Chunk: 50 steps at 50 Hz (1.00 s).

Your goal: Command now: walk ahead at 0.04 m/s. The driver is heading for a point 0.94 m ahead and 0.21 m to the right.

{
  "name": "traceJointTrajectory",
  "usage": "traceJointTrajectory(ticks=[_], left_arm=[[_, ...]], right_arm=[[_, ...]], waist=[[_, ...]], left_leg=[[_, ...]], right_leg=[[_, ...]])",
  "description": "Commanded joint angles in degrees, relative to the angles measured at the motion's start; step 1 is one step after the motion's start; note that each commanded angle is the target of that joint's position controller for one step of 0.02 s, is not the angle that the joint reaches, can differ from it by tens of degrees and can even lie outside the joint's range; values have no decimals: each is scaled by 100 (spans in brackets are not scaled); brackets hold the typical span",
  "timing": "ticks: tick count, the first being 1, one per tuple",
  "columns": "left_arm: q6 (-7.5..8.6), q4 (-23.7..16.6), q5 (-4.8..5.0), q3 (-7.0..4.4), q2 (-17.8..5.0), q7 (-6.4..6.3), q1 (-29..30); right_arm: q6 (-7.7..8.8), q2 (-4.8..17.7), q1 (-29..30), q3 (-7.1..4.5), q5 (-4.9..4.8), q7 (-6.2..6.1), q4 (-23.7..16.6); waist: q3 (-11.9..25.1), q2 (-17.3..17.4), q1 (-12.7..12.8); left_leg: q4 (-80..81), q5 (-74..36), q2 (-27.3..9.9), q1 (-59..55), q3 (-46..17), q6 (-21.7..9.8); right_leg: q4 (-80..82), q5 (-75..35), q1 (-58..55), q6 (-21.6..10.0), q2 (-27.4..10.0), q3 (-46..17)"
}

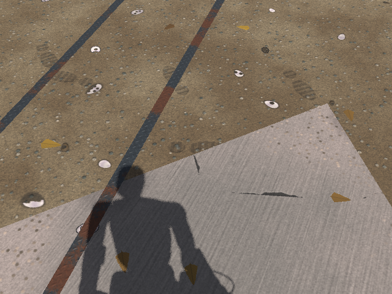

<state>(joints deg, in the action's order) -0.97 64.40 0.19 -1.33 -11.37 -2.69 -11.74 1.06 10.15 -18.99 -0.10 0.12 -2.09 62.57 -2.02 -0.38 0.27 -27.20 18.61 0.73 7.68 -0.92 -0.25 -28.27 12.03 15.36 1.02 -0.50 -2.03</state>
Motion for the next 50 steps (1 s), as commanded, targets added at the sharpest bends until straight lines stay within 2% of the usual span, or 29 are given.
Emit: traceJointTrajectory(ticks=[1,4,7,8,10,12,13,14,15,16,17,19,20,23,26,29,32,34,35,36,37,38,39,40,41,42,44,47,50], left_arm=[[25,-67,-3,-62,-479,-19,-299],[73,-125,46,-106,-547,-20,-237],[376,-398,80,-49,-279,119,176],[470,-446,111,-53,-289,176,182],[616,-431,185,-70,-301,255,-105],[650,-8,159,-201,-461,267,-1134],[656,155,123,-341,-859,253,-1976],[690,208,124,-479,-1543,313,-2721],[771,132,28,-311,-1093,327,-2320],[820,-63,37,-223,-792,327,-1778],[831,-205,30,-161,-652,357,-1429],[769,-285,6,-64,-450,381,-1299],[720,-258,-12,-35,-388,357,-1458],[637,-261,-37,-48,-632,237,-1731],[594,-392,-50,-76,-826,151,-1687],[601,-363,27,-127,-918,133,-1927],[571,-354,82,-184,-948,127,-1910],[517,-420,38,-243,-1090,130,-1749],[462,-458,-2,-250,-1096,135,-1649],[434,-543,-37,-213,-1037,147,-1555],[486,-681,-85,-60,-496,209,-2017],[650,-604,1,94,21,262,-2353],[790,-775,199,-77,-593,282,-1670],[865,-976,284,-143,-855,264,-1132],[882,-1016,227,-178,-891,206,-871],[814,-977,171,-225,-798,169,-952],[612,-878,186,-229,-509,159,-1280],[456,-1068,166,-287,-557,132,-858],[487,-1289,120,-333,-605,168,-265]], right_arm=[[15,453,-600,-72,-4,-21,11],[-6,764,-582,-183,-91,-73,-102],[145,1215,-830,-365,-185,-48,-149],[192,1184,-711,-373,-171,-35,-212],[244,1027,-352,-346,-201,18,-358],[243,977,-44,-330,-215,60,-515],[307,785,161,-266,-163,89,-646],[418,393,52,-178,-171,64,-853],[507,579,143,-220,-264,80,-888],[565,637,251,-235,-324,140,-921],[600,646,274,-249,-289,176,-882],[613,874,465,-386,-187,208,-910],[579,822,474,-402,-182,244,-906],[473,510,1001,-333,-152,293,-1117],[480,397,1925,-232,-145,315,-1486],[486,510,2412,-207,-185,385,-1674],[525,669,2576,-235,-198,467,-1821],[549,938,2067,-363,-189,481,-1740],[540,1146,1283,-488,-199,456,-1519],[508,1397,278,-621,-213,409,-1223],[481,1937,-611,-753,-60,359,-1046],[474,1851,-793,-683,-31,404,-959],[509,1402,-351,-550,-86,415,-972],[535,1186,289,-479,-116,415,-1091],[566,1023,760,-421,-72,434,-1179],[602,861,990,-383,0,460,-1187],[633,688,987,-350,40,474,-1053],[675,911,701,-397,70,366,-854],[661,1023,447,-415,92,236,-774]], waist=[[2,76,-6],[-522,385,-82],[-965,1102,-272],[-1062,1065,-204],[-1056,927,85],[-650,556,481],[-251,-434,796],[235,-1933,878],[-3,-1179,591],[-415,-666,383],[-438,-381,257],[-456,-310,154],[-373,-407,153],[-429,-320,196],[-608,-341,341],[-721,-429,407],[-696,-434,238],[-179,-626,-139],[324,-696,-559],[910,-655,-1020],[1861,428,-931],[2652,1438,-728],[1781,1107,-716],[938,781,-535],[594,266,-334],[428,248,-92],[338,449,139],[-27,440,151],[-158,283,16]], left_leg=[[681,-156,-92,725,-51,-95],[932,2390,-326,1082,-535,-512],[1766,3017,-1647,824,-2308,-1256],[1824,2764,-1863,820,-2536,-1381],[1514,1952,-1651,837,-2040,-1161],[583,743,-917,1532,-1060,-764],[-1242,-232,-327,2126,-260,-448],[-3082,851,329,3296,211,-171],[-4245,1164,52,3764,-434,-270],[-4661,673,-248,4076,-557,-425],[-4570,116,-486,4028,-482,-514],[-3950,-558,-738,3782,-265,-503],[-3752,-693,-753,3640,-141,-445],[-3000,-1023,-754,3742,107,-182],[-1613,-1660,-587,3372,285,-54],[-894,-2013,-428,2978,383,-109],[-455,-1904,-371,2839,287,-345],[-444,-1607,-93,1976,436,-540],[-494,-1483,115,997,561,-676],[-529,-1473,-19,-463,375,-862],[-439,-663,-1496,-2698,-1786,-1560],[795,490,-2390,-3379,-4303,-2061],[1156,731,-2112,-2717,-4041,-1694],[1262,202,-1974,-1711,-3103,-1461],[1408,-575,-1782,-763,-2369,-1350],[1557,-1045,-1588,-110,-1733,-1240],[1869,-1160,-1355,450,-1064,-1189],[2171,-1429,-1330,664,-477,-1234],[2222,-1782,-1328,278,-110,-1145]], right_leg=[[304,-195,-598,-184,-1,46],[-226,2123,224,-289,314,344],[-1567,1177,1187,-334,129,477],[-1749,1180,1352,-428,-48,355],[-886,1329,885,-594,-116,398],[73,513,-1009,-535,179,494],[717,727,-1941,-786,-637,-862],[1750,1367,-2778,-1618,-1940,-3474],[1927,1707,-2451,-1811,-2291,-4145],[1853,1469,-2138,-1653,-2161,-3441],[1898,1125,-1948,-1449,-1843,-2656],[1981,-147,-1773,-1121,-1358,-1494],[1990,-648,-1767,-1058,-1201,-1129],[2111,-1440,-1625,-1156,-1147,-685],[2315,-1386,-1163,-1145,-1033,-360],[2423,-1319,-1179,-1153,-1145,-221],[2127,-1970,-1786,-1034,-1374,-106],[1339,-3844,-2119,-897,-1418,23],[396,-4736,-2034,-789,-1275,179],[-893,-4536,-1318,-606,-1030,315],[-3124,-2302,723,-327,-348,476],[-4550,1975,1835,-225,463,-281],[-5130,1860,2439,-377,125,-626],[-5055,1298,2626,-473,-183,-397],[-4757,748,2303,-491,-474,-298],[-4472,444,1905,-495,-682,-302],[-4148,287,1439,-499,-840,-325],[-3695,-184,1943,-409,-868,-397],[-2788,-1107,2582,-341,-733,-579]])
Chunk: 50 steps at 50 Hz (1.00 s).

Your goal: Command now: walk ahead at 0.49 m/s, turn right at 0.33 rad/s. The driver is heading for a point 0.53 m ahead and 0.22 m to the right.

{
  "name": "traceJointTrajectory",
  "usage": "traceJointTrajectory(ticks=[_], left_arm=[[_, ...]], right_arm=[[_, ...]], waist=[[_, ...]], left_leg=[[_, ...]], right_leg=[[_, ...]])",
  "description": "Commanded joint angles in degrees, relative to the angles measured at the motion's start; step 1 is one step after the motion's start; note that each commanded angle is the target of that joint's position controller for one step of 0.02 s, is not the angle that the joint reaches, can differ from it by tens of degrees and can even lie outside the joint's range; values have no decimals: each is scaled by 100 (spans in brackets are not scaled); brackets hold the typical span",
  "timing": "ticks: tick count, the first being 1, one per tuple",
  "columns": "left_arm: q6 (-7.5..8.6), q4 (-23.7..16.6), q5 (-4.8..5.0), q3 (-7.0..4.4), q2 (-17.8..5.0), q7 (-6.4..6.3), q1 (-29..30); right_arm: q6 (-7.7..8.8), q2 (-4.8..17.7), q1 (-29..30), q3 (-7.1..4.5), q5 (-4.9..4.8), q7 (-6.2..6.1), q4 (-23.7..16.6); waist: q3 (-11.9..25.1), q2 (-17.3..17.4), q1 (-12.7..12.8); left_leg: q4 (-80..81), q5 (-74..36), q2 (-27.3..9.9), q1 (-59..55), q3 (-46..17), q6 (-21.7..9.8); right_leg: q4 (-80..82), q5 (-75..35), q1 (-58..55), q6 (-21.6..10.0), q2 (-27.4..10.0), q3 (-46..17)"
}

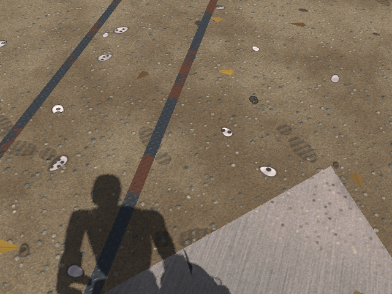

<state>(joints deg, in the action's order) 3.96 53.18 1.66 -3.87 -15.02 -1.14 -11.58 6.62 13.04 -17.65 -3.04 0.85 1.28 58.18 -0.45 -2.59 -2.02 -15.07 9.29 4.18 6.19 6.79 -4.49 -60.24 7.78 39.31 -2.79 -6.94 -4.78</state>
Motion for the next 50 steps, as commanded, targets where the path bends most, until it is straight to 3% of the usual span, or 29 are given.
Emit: traceJointTrajectory(ticks=[1,5,9,12,13,14,15,16,17,18,19,20,21,24,26,29,33,36,37,38,39,40,41,42,43,44,45,47,50], left_arm=[[21,-219,-35,-79,-228,46,-143],[63,-533,-68,17,-61,196,695],[63,-948,-53,78,-12,367,1299],[57,-1159,-27,-4,-204,490,1137],[41,-1128,-20,-93,-377,506,732],[31,-978,-3,-240,-653,494,-51],[-1,-779,-10,-455,-1104,396,-1023],[-31,-730,-5,-598,-1739,303,-1375],[7,-827,-71,-477,-1458,285,-1474],[37,-817,-137,-373,-1077,268,-1328],[68,-902,-104,-306,-846,264,-901],[77,-1021,-98,-247,-663,281,-458],[87,-1123,-138,-197,-535,271,-202],[89,-1207,-98,-230,-716,194,-162],[80,-1201,-82,-284,-903,105,-348],[10,-1179,-53,-290,-920,33,-550],[-81,-1007,-62,-247,-801,-6,-962],[-130,-1037,-110,-213,-717,-72,-812],[-136,-1088,-116,-186,-650,-81,-661],[-122,-1200,-182,-119,-468,-75,-673],[-85,-1156,-172,-34,-249,-72,-1462],[-89,-1050,-116,-8,-392,-28,-2003],[-167,-978,-45,-112,-836,-7,-1823],[-284,-1049,-27,-138,-906,-35,-1259],[-406,-1100,-75,-139,-847,-70,-928],[-515,-1133,-125,-146,-765,-107,-798],[-580,-1112,-142,-99,-575,-128,-867],[-566,-1012,-181,-27,-318,-158,-988],[-517,-934,-173,-16,-322,-147,-911]], right_arm=[[100,756,299,-116,19,-133,-344],[55,859,-13,-109,-39,-232,-289],[-134,945,-438,-145,-91,-258,-168],[-283,1151,-233,-205,-112,-311,-311],[-330,1234,-145,-228,-105,-338,-380],[-370,1284,-4,-234,-111,-356,-456],[-342,1259,60,-204,-114,-363,-579],[-168,417,-499,53,50,-224,-834],[129,600,-188,60,-122,-118,-964],[295,941,484,-49,-333,-55,-1175],[356,916,692,-27,-337,-61,-1261],[338,906,740,-67,-213,-109,-1212],[252,961,626,-128,-141,-135,-1214],[27,773,534,-138,-24,-158,-1320],[-24,683,969,-107,11,-191,-1504],[-4,543,1615,-44,-13,-169,-1690],[61,636,1946,-60,-44,-74,-1876],[132,874,1588,-151,25,-27,-1813],[173,918,1226,-175,81,-30,-1709],[215,1164,814,-218,193,-45,-1671],[176,1418,395,-248,315,-65,-1665],[61,1107,99,-203,120,-25,-1513],[-31,924,282,-141,-45,11,-1573],[-122,817,640,-97,-60,4,-1636],[-184,629,1017,0,-11,10,-1667],[-224,536,1319,54,32,9,-1688],[-276,650,1479,17,75,11,-1652],[-315,734,1495,-27,100,-19,-1578],[-352,759,1325,-36,9,-77,-1441]], waist=[[-311,496,222],[-467,399,-74],[-605,338,-264],[-278,637,25],[30,799,279],[466,828,720],[995,528,1193],[1655,-944,732],[2371,-718,836],[1679,-432,980],[1086,15,751],[665,432,465],[519,368,238],[298,238,21],[139,142,118],[19,-108,368],[199,-360,596],[386,-466,349],[515,-412,127],[1027,-74,1],[1815,1029,135],[2593,1933,153],[2226,1263,97],[1559,822,76],[1006,593,157],[683,667,306],[487,898,417],[559,1142,425],[907,1047,366]], left_leg=[[1007,-984,-1630,344,-699,-655],[1057,-1215,-1639,-67,-161,-493],[549,-1964,-1950,-1220,73,-452],[-377,-4404,-2037,-1504,346,-285],[-1048,-5373,-2013,-1461,434,-216],[-2107,-5660,-1883,-1158,531,-91],[-3651,-4509,-1641,-29,551,138],[-5935,420,-592,2652,330,518],[-6903,2345,-63,3638,-1013,458],[-6855,1890,-459,4189,-1342,266],[-6336,1379,-730,4090,-1281,186],[-5804,1144,-918,3722,-1205,227],[-5458,992,-1062,3258,-1216,287],[-4656,742,-1107,2845,-1065,586],[-3834,148,-1009,2905,-955,767],[-2314,-1057,-693,2547,-848,793],[-1502,-1803,-392,2104,-816,629],[-1144,-1461,-402,1836,-935,324],[-817,-1884,-419,1340,-841,194],[-1052,-3635,-972,278,-1205,-33],[-1492,-5643,-2272,-1577,-2510,-964],[-1315,-5266,-2964,-2169,-3761,-1579],[-1086,-3550,-2784,-1692,-3783,-1448],[-872,-2288,-2509,-1023,-3362,-1183],[-592,-1538,-2233,-172,-2951,-1023],[-344,-1045,-2004,552,-2613,-871],[-144,-864,-1697,1133,-2206,-735],[-103,-1274,-1426,1417,-1696,-737],[-194,-979,-1543,1119,-1691,-800]], right_leg=[[774,-1008,183,46,-34,-260],[1910,-1655,95,42,82,263],[2393,-1021,599,-88,183,560],[2487,-139,-132,-346,581,1066],[2424,124,-768,-470,817,1227],[2663,-3,-1865,-652,1049,1265],[2987,-182,-3590,-949,806,551],[3128,336,-5910,-1978,-767,-2430],[4176,659,-6563,-2397,-1376,-4482],[4272,380,-6215,-1978,-1112,-3572],[4288,-114,-5308,-1742,-865,-2702],[4390,-688,-4358,-1577,-612,-2101],[4520,-1080,-3721,-1509,-450,-1745],[4782,-1559,-2808,-1521,-214,-1288],[4840,-1602,-2522,-1445,-58,-1021],[4648,-1406,-2316,-1092,293,-648],[4075,-1731,-2716,-774,177,-787],[3321,-2047,-3345,-594,-19,-1154],[2875,-2262,-3359,-453,165,-1086],[2007,-1701,-3024,-228,520,-921],[285,676,-1682,156,1097,-611],[-775,3307,-1064,386,1250,-576],[-1230,3201,-760,473,997,-783],[-1362,2862,-518,561,816,-541],[-994,2605,-568,594,635,-379],[-450,2390,-895,599,427,-298],[165,2184,-1367,607,423,-68],[1053,1917,-2027,614,505,204],[2046,1050,-2542,538,505,261]])
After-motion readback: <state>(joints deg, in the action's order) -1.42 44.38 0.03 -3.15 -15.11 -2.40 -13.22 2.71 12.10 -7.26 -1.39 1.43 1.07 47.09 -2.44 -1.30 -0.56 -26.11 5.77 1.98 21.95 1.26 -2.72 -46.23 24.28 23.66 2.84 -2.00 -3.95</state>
